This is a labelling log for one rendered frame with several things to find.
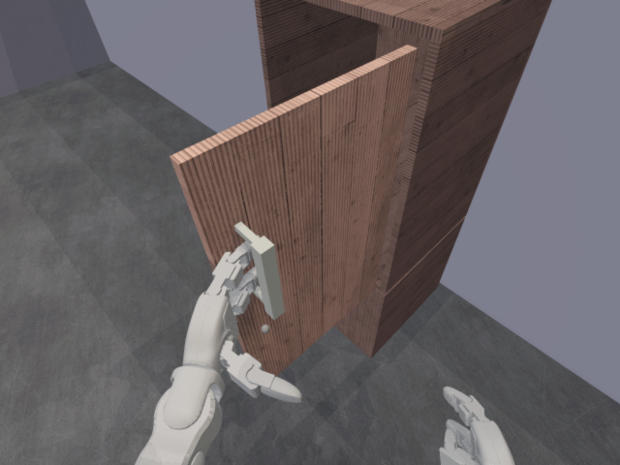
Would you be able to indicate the left robot hand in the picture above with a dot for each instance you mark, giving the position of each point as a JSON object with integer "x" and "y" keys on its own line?
{"x": 214, "y": 319}

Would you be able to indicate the robot left forearm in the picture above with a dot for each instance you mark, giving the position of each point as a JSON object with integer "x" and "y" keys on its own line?
{"x": 187, "y": 418}

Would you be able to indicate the right robot hand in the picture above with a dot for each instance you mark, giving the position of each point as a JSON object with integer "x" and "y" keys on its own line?
{"x": 483, "y": 444}

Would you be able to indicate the handle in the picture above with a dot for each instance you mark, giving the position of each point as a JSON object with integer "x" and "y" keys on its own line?
{"x": 269, "y": 292}

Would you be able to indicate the cupboard door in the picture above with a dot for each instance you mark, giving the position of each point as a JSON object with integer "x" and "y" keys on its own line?
{"x": 314, "y": 175}

